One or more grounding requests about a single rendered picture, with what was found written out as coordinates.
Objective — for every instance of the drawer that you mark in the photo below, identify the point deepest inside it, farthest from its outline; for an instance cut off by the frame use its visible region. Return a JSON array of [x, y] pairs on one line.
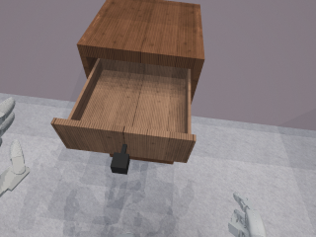
[[148, 107]]

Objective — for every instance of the handle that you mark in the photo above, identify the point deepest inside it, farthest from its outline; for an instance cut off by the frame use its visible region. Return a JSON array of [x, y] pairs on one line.
[[120, 161]]

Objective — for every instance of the left robot hand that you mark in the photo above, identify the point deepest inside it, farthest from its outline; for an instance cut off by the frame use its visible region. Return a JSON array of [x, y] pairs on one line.
[[12, 176]]

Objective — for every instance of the right robot hand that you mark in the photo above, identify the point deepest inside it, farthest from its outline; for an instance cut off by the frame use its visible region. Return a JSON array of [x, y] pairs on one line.
[[250, 224]]

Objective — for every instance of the cabinet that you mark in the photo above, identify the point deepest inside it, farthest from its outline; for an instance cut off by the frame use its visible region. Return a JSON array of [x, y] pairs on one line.
[[157, 32]]

